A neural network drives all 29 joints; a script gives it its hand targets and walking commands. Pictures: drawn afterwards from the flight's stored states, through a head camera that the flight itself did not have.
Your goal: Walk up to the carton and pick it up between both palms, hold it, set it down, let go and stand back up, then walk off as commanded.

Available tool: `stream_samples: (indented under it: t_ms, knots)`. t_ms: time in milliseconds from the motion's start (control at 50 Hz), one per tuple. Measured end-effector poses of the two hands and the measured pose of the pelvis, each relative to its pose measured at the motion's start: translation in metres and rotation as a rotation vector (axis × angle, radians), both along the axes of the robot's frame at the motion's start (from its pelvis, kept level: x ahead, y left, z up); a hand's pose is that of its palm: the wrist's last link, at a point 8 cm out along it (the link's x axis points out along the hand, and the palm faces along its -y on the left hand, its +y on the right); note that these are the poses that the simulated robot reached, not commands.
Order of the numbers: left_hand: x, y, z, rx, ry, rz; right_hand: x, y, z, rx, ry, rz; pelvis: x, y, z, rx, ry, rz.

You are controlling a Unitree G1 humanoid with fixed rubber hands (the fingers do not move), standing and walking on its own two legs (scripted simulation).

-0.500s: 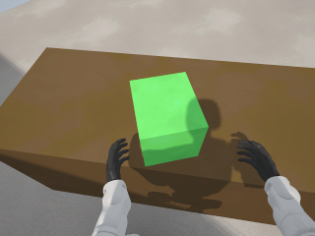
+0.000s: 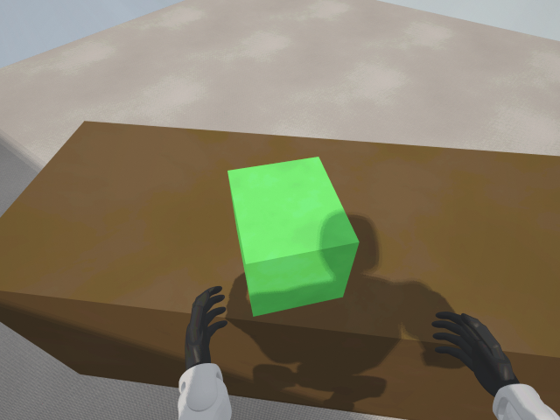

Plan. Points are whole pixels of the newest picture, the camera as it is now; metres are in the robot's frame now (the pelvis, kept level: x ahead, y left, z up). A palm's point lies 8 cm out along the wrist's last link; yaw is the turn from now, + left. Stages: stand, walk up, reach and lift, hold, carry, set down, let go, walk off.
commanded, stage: set down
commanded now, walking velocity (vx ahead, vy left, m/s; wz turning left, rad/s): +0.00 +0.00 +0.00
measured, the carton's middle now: (286, 235) +0.45 +0.05 -0.05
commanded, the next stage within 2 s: none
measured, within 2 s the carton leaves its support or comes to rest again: neither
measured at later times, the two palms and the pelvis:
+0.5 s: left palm (184, 369) +0.18 +0.17 -0.02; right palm (488, 387) +0.20 -0.25 -0.04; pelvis +0.01 +0.00 +0.00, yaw +0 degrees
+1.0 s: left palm (168, 385) +0.17 +0.19 -0.03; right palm (483, 401) +0.18 -0.24 -0.04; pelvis +0.01 +0.01 +0.01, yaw +0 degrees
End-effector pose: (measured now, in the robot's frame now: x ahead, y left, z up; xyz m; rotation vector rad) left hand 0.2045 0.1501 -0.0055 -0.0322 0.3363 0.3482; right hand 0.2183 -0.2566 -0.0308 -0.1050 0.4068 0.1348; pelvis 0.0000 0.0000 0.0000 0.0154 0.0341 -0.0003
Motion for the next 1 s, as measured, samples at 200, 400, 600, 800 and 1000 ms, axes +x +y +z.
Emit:
stream_samples:
  t_ms: [200,400,600,800,1000]
  knots:
    - [-0.007,0.006,-0.005,-0.003,0.019,0.021,-0.004,0.000,0.005,-0.014,0.006,0.018,0.004,-0.003,0.001,0.003,-0.015,0.000]
    - [-0.019,0.015,-0.015,0.024,0.083,-0.006,-0.014,0.009,-0.004,-0.002,0.043,-0.010,0.011,0.001,0.003,0.001,-0.022,0.007]
    - [-0.023,0.021,-0.015,0.030,0.090,-0.021,-0.026,0.006,-0.004,-0.011,0.057,-0.036,0.015,0.004,0.004,-0.004,-0.027,0.005]
    - [-0.029,0.026,-0.028,0.030,0.154,-0.058,-0.032,0.010,-0.004,-0.035,0.091,-0.059,0.016,0.004,0.006,-0.002,-0.045,0.012]
    - [-0.039,0.042,-0.029,0.060,0.182,-0.076,-0.039,0.021,-0.006,-0.020,0.097,-0.084,0.014,0.008,0.007,-0.004,-0.061,0.007]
